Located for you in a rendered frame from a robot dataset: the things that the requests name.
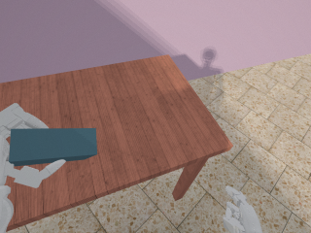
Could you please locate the left robot forearm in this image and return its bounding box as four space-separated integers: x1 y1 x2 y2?
0 185 14 233

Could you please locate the table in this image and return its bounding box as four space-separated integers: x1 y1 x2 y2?
0 54 233 232

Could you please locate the right robot hand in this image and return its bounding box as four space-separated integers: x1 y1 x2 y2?
223 185 262 233

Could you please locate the left robot hand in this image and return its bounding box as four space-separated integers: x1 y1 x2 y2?
0 103 66 188

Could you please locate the sponge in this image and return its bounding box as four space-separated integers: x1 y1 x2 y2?
9 128 97 167

